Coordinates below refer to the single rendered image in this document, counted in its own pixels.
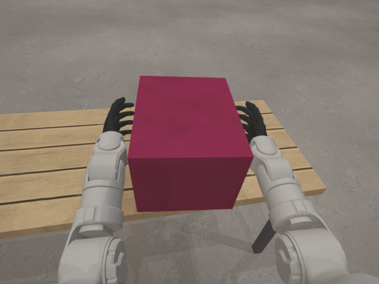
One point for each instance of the left robot upper arm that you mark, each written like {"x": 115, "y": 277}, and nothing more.
{"x": 101, "y": 260}

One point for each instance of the robot left hand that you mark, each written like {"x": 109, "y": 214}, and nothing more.
{"x": 112, "y": 121}

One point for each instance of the robot right hand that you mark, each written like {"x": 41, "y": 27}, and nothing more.
{"x": 256, "y": 126}

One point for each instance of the right robot forearm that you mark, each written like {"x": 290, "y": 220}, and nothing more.
{"x": 289, "y": 210}

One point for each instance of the left robot forearm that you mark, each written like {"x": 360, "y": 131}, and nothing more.
{"x": 100, "y": 211}

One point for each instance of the carton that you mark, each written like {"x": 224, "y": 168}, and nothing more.
{"x": 188, "y": 149}

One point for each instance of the right robot upper arm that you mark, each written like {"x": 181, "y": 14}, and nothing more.
{"x": 314, "y": 256}

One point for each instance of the table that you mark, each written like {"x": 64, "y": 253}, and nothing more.
{"x": 43, "y": 160}

